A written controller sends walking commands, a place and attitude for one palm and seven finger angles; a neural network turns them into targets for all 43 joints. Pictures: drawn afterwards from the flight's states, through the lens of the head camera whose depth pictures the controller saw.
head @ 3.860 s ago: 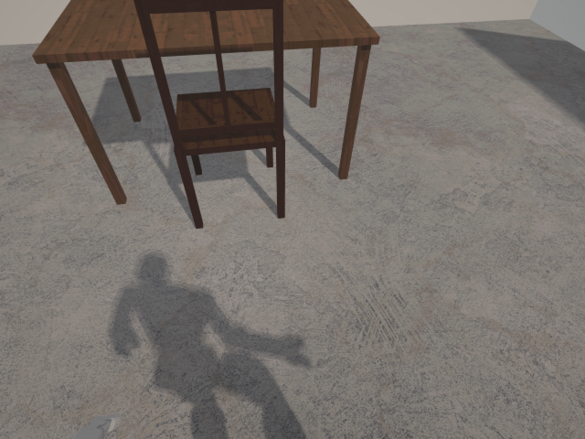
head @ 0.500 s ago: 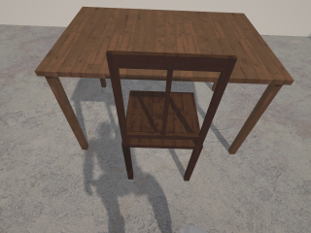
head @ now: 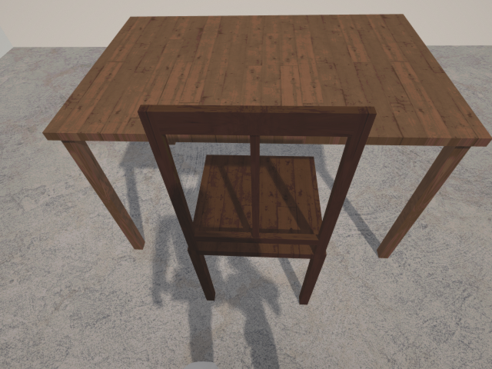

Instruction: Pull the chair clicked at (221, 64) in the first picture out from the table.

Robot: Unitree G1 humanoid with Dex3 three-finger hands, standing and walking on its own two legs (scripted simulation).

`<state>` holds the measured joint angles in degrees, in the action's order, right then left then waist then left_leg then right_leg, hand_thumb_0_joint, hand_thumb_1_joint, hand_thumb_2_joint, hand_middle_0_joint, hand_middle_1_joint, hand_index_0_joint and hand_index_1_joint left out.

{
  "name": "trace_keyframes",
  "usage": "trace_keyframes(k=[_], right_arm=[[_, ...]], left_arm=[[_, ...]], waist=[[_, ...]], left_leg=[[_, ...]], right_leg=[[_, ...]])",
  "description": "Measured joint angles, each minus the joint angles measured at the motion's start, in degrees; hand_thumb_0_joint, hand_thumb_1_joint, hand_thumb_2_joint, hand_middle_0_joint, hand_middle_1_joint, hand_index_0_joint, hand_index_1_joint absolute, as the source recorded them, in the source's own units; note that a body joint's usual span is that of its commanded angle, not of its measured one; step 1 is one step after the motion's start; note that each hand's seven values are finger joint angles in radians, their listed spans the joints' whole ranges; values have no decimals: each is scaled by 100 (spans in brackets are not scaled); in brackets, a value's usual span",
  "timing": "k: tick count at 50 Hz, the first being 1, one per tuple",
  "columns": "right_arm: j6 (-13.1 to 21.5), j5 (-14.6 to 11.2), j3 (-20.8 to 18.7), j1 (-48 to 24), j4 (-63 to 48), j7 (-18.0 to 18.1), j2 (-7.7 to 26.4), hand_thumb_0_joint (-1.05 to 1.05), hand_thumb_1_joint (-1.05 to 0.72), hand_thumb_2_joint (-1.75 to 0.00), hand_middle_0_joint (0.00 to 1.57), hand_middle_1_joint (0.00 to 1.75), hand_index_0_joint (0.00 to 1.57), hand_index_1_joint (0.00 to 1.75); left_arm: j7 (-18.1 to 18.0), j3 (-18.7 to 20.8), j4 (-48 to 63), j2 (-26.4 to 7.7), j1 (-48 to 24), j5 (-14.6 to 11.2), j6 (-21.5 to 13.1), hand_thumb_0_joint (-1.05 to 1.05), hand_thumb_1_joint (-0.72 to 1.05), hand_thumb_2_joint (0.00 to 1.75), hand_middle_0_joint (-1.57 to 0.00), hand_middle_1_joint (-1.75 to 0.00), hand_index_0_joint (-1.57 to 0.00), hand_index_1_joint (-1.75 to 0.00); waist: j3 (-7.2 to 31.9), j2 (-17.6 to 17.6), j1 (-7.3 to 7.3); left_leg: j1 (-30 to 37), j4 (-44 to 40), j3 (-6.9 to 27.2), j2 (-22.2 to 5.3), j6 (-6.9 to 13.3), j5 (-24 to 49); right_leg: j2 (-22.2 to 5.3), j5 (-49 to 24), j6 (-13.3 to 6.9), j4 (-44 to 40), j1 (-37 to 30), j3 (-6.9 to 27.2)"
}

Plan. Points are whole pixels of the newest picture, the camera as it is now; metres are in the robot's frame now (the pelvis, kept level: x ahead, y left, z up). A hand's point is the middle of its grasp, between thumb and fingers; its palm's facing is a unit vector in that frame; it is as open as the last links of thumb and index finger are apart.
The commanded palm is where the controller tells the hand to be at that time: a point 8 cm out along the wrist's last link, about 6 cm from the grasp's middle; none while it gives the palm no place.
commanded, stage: come to a stop and stand still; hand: left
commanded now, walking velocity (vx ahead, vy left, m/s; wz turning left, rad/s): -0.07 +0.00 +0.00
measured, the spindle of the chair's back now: (255, 194) +0.49 +0.02 -0.06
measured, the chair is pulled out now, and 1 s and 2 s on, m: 0.00 0.00 0.00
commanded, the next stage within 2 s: look again from close up in 0.88 s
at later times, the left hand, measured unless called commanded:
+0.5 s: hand out of the picture -0.05 +0.21 -0.17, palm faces +0.02 -0.97 -0.22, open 7.3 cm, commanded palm none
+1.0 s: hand out of the picture -0.07 +0.17 -0.17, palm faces +0.02 -0.99 -0.17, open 7.3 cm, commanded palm none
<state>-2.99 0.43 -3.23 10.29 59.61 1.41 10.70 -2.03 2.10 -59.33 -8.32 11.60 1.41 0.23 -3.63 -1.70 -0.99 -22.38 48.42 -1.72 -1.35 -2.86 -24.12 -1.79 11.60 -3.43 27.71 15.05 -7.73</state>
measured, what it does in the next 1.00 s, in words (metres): steps on the spot: left foot, then right foot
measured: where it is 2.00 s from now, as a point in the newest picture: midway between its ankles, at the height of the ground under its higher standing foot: outside the picture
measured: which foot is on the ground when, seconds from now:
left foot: up 0.00-0.10, down 0.12-1.00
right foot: down 0.00-0.14, up 0.16-0.42, down 0.44-1.00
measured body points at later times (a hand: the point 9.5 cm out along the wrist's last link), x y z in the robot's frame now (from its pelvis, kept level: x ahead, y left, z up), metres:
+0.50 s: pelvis -0.04 +0.04 +0.00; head -0.02 +0.02 +0.45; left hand -0.05 +0.26 -0.15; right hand +0.02 -0.19 -0.16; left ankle -0.01 +0.14 -0.74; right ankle -0.08 -0.07 -0.74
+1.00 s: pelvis -0.05 +0.01 +0.00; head -0.03 +0.01 +0.45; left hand -0.07 +0.22 -0.16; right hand -0.10 -0.19 -0.16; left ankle -0.01 +0.14 -0.74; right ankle -0.08 -0.08 -0.74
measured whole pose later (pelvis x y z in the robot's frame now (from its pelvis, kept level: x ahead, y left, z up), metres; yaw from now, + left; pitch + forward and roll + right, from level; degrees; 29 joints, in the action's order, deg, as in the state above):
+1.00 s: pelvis -0.05 +0.01 +0.00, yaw -1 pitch -2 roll +0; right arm -0.9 0.4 0.2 18.9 67.2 1.9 7.0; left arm -2.2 -0.5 -66.1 -6.1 17.7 0.5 -0.3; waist -2.9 -0.7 0.7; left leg -13.2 23.7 -3.0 -1.6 -0.3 -8.9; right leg 1.3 15.9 -2.2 23.5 6.3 -3.0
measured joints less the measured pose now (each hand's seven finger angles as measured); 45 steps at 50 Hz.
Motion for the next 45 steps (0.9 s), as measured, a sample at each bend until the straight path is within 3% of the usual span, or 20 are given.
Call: trace_keyframes(k=[3, 6, 7, 11, 16, 19, 22, 25, 30, 45], right_arm=[[0, -10, -10, -130, -104, -19, 11, 0, -92, -90, 20, 30, 20, 30], [83, -9, 24, -152, -187, -28, -9, 0, -92, -90, 20, 30, 20, 30], [130, 2, 36, -146, -184, -23, -36, 0, -92, -90, 20, 30, 20, 30], [148, 63, 181, -56, -148, 10, -218, 0, -91, -90, 20, 30, 20, 30], [151, 46, 241, -74, -90, 95, -243, 0, -93, -90, 21, 30, 20, 30], [184, 41, 247, -102, -56, 88, -232, 0, -93, -90, 21, 30, 20, 30], [222, 6, 253, -71, 8, 68, -242, 0, -92, -90, 21, 30, 20, 30], [228, -54, 173, -39, 142, 85, -96, -1, -94, -90, 21, 30, 20, 30], [190, -26, 221, 174, 395, 33, -49, -1, -93, -90, 21, 30, 20, 30], [150, 11, 315, 828, 758, 56, -306, 0, -91, -90, 20, 30, 20, 30]], left_arm=[[2, 28, -8, -60, 63, 24, 52, 0, 92, 90, -20, -30, -20, -30], [8, 47, -50, -146, 159, 6, 114, 0, 91, 90, -20, -30, -20, -30], [11, 51, -80, -184, 170, -13, 143, 0, 91, 90, -20, -30, -20, -30], [6, 58, -171, -297, 223, -34, 265, 0, 91, 90, -20, -30, -20, -30], [27, 11, -276, -234, 339, -28, 262, 0, 91, 90, -20, -30, -20, -30], [26, -43, -347, -170, 401, -38, 243, 0, 91, 90, -20, -30, -20, -30], [12, -92, -409, -135, 451, -48, 157, 0, 91, 90, -20, -30, -20, -30], [5, -170, -546, 40, 440, -54, 87, 0, 91, 90, -20, -30, -20, -30], [9, -237, -609, 104, 504, -80, -6, 0, 91, 90, -20, -30, -20, -30], [31, -232, -645, 172, 546, -117, 17, 0, 91, 90, -20, -30, -20, -30]], waist=[[-9, 127, -78], [34, 224, -90], [37, 279, -79], [62, 508, -153], [113, 449, -144], [113, 387, -101], [123, 385, -63], [81, 58, 40], [156, 23, 127], [96, 179, 188]], left_leg=[[270, -441, -9, 51, 15, 40], [833, -1526, -41, 25, 72, 742], [935, -1734, -60, 51, 218, 777], [1051, -1979, -153, 186, 460, 895], [1092, -2399, -247, 280, 544, 1202], [1048, -2492, -327, 335, 561, 1298], [912, -2365, -410, 400, 525, 1291], [955, -2367, -319, 243, 433, 1339], [1128, -2607, -256, 165, 387, 1505], [1040, -2625, -158, 20, 269, 1597]], right_leg=[[-68, 9, 70, 84, 59, 17], [-97, 81, 185, 302, 181, 8], [-132, 130, 231, 418, 234, 7], [-104, 1109, 314, 1079, 345, 388], [-62, 1330, 370, 1823, 288, 706], [-109, 1352, 418, 1372, -50, 706], [-148, 784, 383, 244, -577, 718], [18, 717, 310, -62, -766, 627], [115, 533, 263, -287, -935, 571], [272, 426, 125, -390, -899, 487]])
